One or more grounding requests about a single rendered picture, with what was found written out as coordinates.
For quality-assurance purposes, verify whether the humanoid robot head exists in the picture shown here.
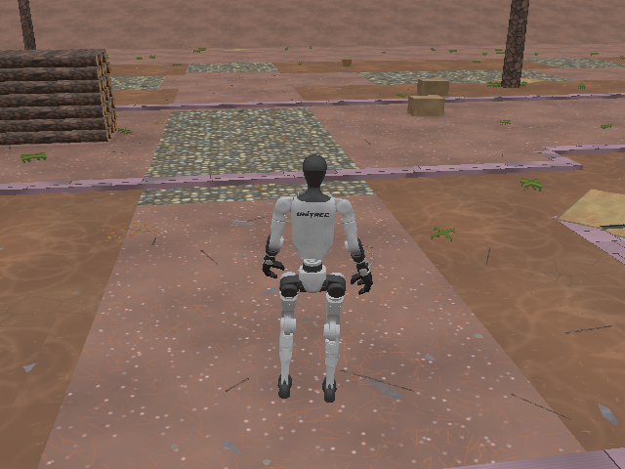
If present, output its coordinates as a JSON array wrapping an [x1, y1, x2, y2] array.
[[297, 154, 331, 202]]

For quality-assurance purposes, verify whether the right robot forearm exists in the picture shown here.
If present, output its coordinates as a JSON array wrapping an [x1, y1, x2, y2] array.
[[351, 238, 370, 277]]

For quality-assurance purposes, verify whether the left robot forearm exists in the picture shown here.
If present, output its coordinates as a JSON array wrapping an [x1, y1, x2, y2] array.
[[264, 235, 279, 265]]

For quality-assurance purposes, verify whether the robot right upper arm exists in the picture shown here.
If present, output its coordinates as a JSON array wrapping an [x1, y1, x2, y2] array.
[[334, 197, 360, 253]]

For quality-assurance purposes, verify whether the robot right foot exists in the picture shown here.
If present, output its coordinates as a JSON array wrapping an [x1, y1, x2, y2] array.
[[322, 377, 337, 403]]

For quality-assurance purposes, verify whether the robot left upper arm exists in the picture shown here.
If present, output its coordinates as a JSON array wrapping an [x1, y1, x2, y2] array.
[[269, 196, 294, 249]]

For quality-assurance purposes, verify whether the left robot hand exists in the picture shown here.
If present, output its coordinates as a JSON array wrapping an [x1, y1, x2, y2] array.
[[262, 261, 285, 278]]

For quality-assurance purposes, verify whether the right robot hand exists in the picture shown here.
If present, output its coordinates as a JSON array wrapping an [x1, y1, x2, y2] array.
[[351, 272, 373, 295]]

